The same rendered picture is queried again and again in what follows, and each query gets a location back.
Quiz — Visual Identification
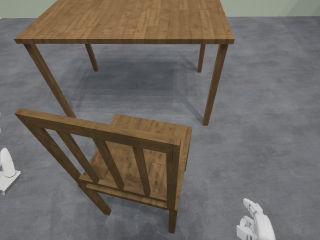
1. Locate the chair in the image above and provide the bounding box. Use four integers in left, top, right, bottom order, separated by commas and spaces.
14, 108, 193, 234

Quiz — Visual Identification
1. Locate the robot right hand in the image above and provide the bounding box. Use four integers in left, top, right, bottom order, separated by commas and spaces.
236, 198, 276, 240

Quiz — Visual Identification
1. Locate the table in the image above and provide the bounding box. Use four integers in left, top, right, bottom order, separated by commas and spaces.
14, 0, 235, 126

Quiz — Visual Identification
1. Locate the robot left hand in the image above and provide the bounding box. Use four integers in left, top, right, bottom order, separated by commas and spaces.
0, 113, 21, 196

